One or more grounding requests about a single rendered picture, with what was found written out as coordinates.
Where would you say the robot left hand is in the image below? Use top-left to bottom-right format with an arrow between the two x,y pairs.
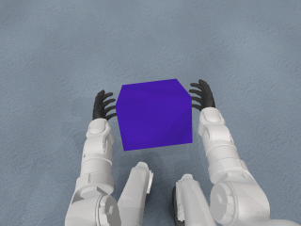
92,90 -> 117,121

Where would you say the robot right forearm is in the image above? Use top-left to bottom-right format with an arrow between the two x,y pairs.
198,107 -> 270,216

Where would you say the robot right hand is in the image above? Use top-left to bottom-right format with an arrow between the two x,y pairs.
189,79 -> 215,112

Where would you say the right robot foot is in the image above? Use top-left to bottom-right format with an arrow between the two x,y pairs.
172,186 -> 185,226

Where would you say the robot left shin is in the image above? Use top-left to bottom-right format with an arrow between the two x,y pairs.
130,162 -> 150,174

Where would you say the left robot upper arm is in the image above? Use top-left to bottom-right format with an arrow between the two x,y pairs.
65,194 -> 121,226

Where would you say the right robot upper arm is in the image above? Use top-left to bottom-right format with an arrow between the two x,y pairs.
209,180 -> 301,226

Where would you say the robot left forearm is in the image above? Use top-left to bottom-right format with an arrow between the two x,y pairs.
64,118 -> 115,226

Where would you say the carton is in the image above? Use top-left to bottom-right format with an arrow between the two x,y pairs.
115,78 -> 193,152

